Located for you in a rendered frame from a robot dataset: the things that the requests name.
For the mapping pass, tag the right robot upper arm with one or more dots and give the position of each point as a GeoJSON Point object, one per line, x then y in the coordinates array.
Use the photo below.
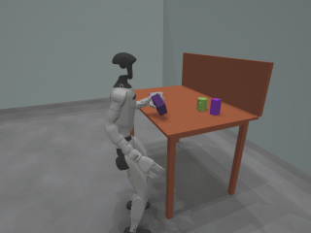
{"type": "Point", "coordinates": [118, 99]}

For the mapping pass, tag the robot right forearm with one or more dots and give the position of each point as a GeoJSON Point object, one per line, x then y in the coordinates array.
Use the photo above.
{"type": "Point", "coordinates": [119, 140]}

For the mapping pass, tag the robot left thigh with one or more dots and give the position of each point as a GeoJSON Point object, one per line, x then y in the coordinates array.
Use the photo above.
{"type": "Point", "coordinates": [139, 146]}

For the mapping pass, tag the right robot shin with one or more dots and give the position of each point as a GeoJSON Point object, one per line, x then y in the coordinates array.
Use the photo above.
{"type": "Point", "coordinates": [137, 210]}

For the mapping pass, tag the robot left forearm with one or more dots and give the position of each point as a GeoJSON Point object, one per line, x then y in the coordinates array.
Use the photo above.
{"type": "Point", "coordinates": [142, 103]}

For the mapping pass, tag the robot left hand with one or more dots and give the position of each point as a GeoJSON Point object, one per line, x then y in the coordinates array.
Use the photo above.
{"type": "Point", "coordinates": [151, 100]}

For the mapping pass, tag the sponge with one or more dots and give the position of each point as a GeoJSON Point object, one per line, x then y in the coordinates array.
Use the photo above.
{"type": "Point", "coordinates": [160, 105]}

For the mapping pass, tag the robot right hand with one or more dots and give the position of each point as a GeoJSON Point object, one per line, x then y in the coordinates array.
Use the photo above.
{"type": "Point", "coordinates": [145, 164]}

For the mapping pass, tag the table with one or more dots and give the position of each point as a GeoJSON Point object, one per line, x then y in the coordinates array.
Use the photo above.
{"type": "Point", "coordinates": [242, 85]}

